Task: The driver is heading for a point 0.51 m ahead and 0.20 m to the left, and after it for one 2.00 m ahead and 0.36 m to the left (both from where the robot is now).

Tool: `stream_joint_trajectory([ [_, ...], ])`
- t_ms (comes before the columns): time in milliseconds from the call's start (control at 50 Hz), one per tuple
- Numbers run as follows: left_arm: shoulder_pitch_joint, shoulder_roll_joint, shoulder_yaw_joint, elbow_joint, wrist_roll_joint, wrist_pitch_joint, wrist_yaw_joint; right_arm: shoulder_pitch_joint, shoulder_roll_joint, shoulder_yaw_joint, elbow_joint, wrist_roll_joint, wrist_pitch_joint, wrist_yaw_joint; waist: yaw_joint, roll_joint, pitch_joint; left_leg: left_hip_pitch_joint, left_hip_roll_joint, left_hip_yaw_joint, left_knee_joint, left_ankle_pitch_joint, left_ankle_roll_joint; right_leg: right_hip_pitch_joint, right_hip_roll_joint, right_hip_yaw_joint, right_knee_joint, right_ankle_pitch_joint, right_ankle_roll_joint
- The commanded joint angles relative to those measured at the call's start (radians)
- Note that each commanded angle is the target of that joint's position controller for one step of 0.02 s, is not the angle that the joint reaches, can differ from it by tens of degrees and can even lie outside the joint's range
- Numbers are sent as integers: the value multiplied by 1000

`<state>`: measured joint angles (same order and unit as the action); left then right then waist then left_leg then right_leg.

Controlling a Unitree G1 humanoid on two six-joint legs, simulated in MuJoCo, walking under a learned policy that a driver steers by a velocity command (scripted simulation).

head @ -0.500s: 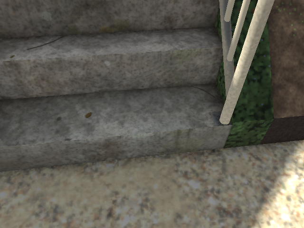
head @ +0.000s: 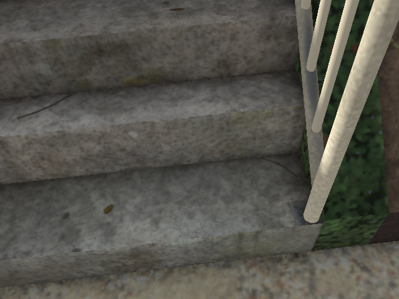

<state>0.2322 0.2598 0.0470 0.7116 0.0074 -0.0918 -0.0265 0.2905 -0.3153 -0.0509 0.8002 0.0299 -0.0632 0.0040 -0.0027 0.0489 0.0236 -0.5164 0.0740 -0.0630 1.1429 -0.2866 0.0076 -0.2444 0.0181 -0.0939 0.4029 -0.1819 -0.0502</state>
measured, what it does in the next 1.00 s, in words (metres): walks ahead, turning left: left foot, then right foot 0.20 m higher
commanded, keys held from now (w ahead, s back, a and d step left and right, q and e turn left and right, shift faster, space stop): w+q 0.62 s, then q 0.14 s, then e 0.24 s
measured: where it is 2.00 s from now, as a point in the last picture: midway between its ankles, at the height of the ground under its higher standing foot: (183, 226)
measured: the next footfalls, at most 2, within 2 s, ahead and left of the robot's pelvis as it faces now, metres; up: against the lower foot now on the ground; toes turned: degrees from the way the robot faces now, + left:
left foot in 0.36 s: +0.32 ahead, +0.15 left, +0.00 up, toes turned +14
right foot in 1.00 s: +0.71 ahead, +0.03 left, +0.20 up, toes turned +25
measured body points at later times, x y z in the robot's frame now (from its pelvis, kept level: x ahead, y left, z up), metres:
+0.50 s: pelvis +0.25 +0.07 -0.01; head +0.29 +0.09 +0.44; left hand +0.30 +0.37 -0.12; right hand +0.46 -0.16 -0.10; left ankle +0.28 +0.14 -0.74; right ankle +0.21 -0.11 -0.64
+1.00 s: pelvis +0.48 +0.05 +0.00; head +0.53 +0.07 +0.45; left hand +0.60 +0.33 -0.04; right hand +0.62 -0.18 -0.14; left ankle +0.29 +0.14 -0.73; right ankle +0.67 +0.01 -0.55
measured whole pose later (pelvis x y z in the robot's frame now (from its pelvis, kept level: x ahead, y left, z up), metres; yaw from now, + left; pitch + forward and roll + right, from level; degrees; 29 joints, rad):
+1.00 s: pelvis +0.48 +0.05 +0.00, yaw +27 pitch +3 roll -1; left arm 0.07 0.16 -0.08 0.44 0.03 -0.06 0.01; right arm 0.37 -0.28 -0.03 0.85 0.05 0.07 -0.08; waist 0.04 0.06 0.06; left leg 0.03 0.04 -0.19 0.30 -0.31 0.00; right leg -1.08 -0.03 -0.05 1.52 -0.54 0.00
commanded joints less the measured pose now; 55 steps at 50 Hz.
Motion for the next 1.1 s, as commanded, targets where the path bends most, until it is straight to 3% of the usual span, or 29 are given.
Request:
stream_joint_trajectory([
  [20,-10,108,32,-29,5,-31,8,20,-37,-16,-55,-2,6,-2,-11,-121,-35,-153,55,-59,6,101,-16,136,-276,187,-244,306,-139],
  [140,13,155,43,23,9,-27,40,-147,-15,-8,-118,-14,5,15,28,-112,18,-153,34,-4,-313,350,-26,145,-239,-7,-288,306,-111],
  [240,79,197,54,67,-5,-3,49,-306,-2,2,-203,-11,-4,48,74,-85,70,-182,18,72,-483,310,27,279,-289,-60,-240,393,-90],
  [300,56,246,68,59,-1,20,60,-287,-44,-17,-233,-19,0,53,33,-120,9,-80,-58,148,-504,152,87,330,-292,-92,-72,807,-54],
  [340,31,248,69,50,-12,45,74,-98,-98,-51,-196,-12,2,51,-73,-152,-100,122,-132,182,-567,116,150,333,-277,-114,203,1006,-31],
  [360,32,232,59,39,-16,46,80,64,-158,-83,-152,-16,4,39,-151,-106,-187,393,-140,123,-653,200,189,188,-235,-119,449,846,3],
  [380,108,104,16,-13,27,22,75,102,-273,-109,-143,-18,16,21,-80,147,-259,786,99,-259,-601,317,302,-266,-106,-120,805,43,64],
  [400,116,81,-7,-24,15,-24,52,106,-265,-98,-175,-31,-3,19,-75,181,-416,957,268,-738,-761,233,458,-522,46,102,1031,-443,80],
  [420,-6,170,17,-43,-26,-51,34,96,-191,-79,-179,-36,-14,19,-124,54,-349,904,228,-617,-808,194,388,-608,-27,210,1032,-335,58],
  [440,-49,167,10,-63,-31,-61,31,24,-155,-69,-186,-26,-21,16,-89,5,-231,738,193,-473,-820,268,345,-591,-69,195,939,-224,45],
  [460,-48,159,9,-52,-7,-56,40,-44,-134,-60,-199,-19,-19,14,-38,-73,-163,585,158,-382,-832,385,313,-525,-108,184,857,-174,59],
  [520,-4,146,12,-58,27,-19,51,-131,-119,-49,-219,-27,-21,4,52,-35,-118,304,84,-247,-879,641,292,-321,-113,156,744,-119,100],
  [580,-65,97,-7,-84,31,-3,56,-137,-140,-53,-219,-22,-6,-15,44,-2,-109,203,-6,-115,-842,732,246,-260,-56,96,539,-7,136],
  [640,-59,67,-26,-82,18,27,45,-79,-110,-40,-213,-36,30,-30,9,85,-179,290,37,-214,-775,596,237,-290,-25,88,652,-47,154],
  [680,-100,116,-7,-116,21,40,51,-20,-107,-32,-204,-43,34,-44,-15,100,-152,411,128,-392,-759,538,271,-495,-29,144,851,-184,156],
  [740,-204,95,-10,-186,-5,19,59,137,-126,-29,-161,-19,47,-74,-79,67,-79,711,235,-535,-721,631,299,-939,-17,174,1335,-384,152],
  [820,-264,1,-62,-247,-24,7,56,262,-90,-16,-76,-12,55,-86,-97,42,3,846,210,-399,-697,688,203,-1243,-46,152,1610,-577,128],
  [880,-259,-12,-92,-313,-34,21,52,144,-102,-8,-62,1,74,-96,-29,61,87,622,219,-320,-774,611,137,-1245,-59,157,1733,-638,119],
  [900,-284,-24,-105,-366,-19,21,53,74,-109,-4,-60,29,85,-105,10,46,107,489,209,-281,-790,633,103,-1191,-88,190,1643,-660,109],
  [920,-288,-28,-120,-410,-5,21,53,23,-136,-7,-62,39,103,-108,47,-16,58,373,137,-189,-857,558,80,-1029,-104,87,1364,-519,115],
  [940,-269,-74,-132,-446,32,15,48,-19,-156,-18,-63,34,124,-115,96,-4,-83,181,109,-162,-918,729,67,-588,-127,112,1158,-329,58],
  [960,-258,-32,-121,-437,52,22,42,10,-256,-50,-43,27,132,-106,95,27,-185,173,49,-121,-948,995,121,-321,-15,-87,951,-372,47],
  [980,-211,-7,-83,-400,37,19,47,59,-266,-62,-27,32,129,-96,89,119,-258,299,66,-119,-818,1296,108,-191,7,-28,877,-367,19],
  [1000,96,68,-46,-246,21,29,36,104,-231,-52,25,13,116,-79,161,131,-397,443,69,-43,-667,1747,127,-60,118,-62,897,-273,0],
  [1020,264,218,-9,-182,54,31,45,-67,-164,-41,-74,21,96,-81,241,-238,-350,262,-36,-78,-335,1374,58,-7,27,335,511,-92,-107],
  [1040,270,312,11,-139,83,41,60,5,-69,-26,-73,-29,91,-40,141,-750,-457,90,-294,-116,128,-26,-11,178,-244,993,14,191,-255],
  [1060,152,209,-8,-177,82,45,66,131,-90,-36,11,-53,73,17,83,-488,-511,60,-243,-238,450,-91,-31,144,-283,1173,11,-96,-233],
  [1080,47,158,-17,-186,50,56,71,13,-92,-27,-31,-35,73,41,64,-320,-324,-39,-204,-172,476,-70,-36,-15,-232,1057,27,-227,-195],
  [1100,-6,99,-23,-147,25,65,73,-78,-24,-7,-78,-29,76,38,27,-156,-119,-116,-167,-112,426,-64,-35,-174,-173,885,84,-325,-157],
])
